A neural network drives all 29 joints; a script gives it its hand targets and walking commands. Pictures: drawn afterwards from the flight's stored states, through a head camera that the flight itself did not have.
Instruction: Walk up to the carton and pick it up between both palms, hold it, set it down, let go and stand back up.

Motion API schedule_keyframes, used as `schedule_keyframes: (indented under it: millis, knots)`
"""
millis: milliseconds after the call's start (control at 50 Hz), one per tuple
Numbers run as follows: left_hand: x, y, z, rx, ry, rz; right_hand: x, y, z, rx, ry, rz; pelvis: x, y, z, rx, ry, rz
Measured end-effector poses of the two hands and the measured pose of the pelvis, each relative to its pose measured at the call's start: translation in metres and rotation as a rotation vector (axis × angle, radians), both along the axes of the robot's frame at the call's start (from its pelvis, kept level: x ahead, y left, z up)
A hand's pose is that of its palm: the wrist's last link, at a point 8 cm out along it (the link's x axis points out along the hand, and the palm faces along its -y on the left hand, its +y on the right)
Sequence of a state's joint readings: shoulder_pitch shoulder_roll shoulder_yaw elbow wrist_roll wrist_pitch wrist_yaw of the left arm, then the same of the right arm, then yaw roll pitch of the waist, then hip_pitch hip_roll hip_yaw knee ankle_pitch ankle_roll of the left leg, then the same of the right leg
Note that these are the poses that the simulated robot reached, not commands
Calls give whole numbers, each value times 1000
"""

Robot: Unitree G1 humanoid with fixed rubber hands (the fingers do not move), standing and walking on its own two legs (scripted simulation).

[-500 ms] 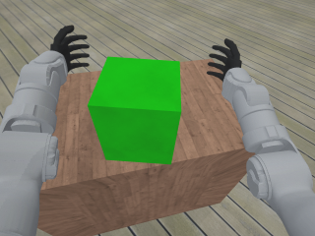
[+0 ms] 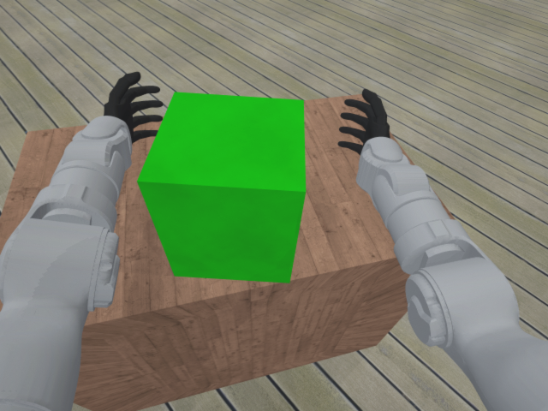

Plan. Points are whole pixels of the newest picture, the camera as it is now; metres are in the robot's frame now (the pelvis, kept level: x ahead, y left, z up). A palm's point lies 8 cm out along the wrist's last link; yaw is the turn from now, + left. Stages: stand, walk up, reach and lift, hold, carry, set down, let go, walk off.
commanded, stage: reach and lift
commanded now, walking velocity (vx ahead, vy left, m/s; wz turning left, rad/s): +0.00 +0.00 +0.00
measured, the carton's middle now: (235, 193) +0.46 -0.01 +0.04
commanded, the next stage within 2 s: none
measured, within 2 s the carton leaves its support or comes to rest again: neither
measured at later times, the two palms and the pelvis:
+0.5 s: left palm (131, 171) +0.48 +0.14 +0.10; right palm (353, 175) +0.41 -0.20 +0.10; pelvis +0.00 +0.00 -0.01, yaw +0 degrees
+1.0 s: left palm (138, 168) +0.48 +0.13 +0.10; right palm (334, 172) +0.42 -0.16 +0.10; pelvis +0.00 +0.01 -0.01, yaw +0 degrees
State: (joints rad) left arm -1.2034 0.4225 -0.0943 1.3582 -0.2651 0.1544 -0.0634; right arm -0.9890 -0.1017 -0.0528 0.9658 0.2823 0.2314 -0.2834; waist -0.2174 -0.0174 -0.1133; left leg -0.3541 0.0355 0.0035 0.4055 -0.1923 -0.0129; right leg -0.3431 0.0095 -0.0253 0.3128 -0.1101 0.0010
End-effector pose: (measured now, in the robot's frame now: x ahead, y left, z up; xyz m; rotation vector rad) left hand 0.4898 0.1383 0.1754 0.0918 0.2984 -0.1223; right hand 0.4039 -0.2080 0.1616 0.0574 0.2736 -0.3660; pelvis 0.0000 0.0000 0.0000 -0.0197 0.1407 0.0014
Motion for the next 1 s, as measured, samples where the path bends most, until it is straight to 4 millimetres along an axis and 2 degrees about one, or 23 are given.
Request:
schedule_keyframes:
  millis: [80,140,240,440,500,620,740,940,1000]
  knots:
    - [-3,1,-22,-4,11,13,-3,2,-21,3,11,-4,-1,0,-2,1,31,-1]
    - [-3,6,-24,-19,-4,30,-3,3,-30,0,15,-6,-2,-1,-3,1,54,0]
    - [-2,12,-30,-6,-8,42,-2,4,-39,-10,24,-6,-1,0,-5,-1,72,3]
    - [-8,8,-72,1,26,26,4,11,-60,-10,23,6,3,2,-9,-6,110,6]
    - [-7,6,-79,-9,18,23,5,12,-66,-8,18,5,4,2,-10,-8,124,5]
    - [-5,4,-80,-10,2,18,6,14,-73,0,11,-5,6,2,-11,-12,134,4]
    - [-4,2,-75,-5,-4,13,7,17,-69,4,-3,-7,5,4,-12,-12,132,1]
    - [-9,-6,-70,-11,-11,3,13,43,-60,9,-12,17,2,6,-10,-11,121,4]
    - [-10,-5,-72,-9,-9,5,13,44,-60,12,-9,4,1,7,-10,-12,115,5]
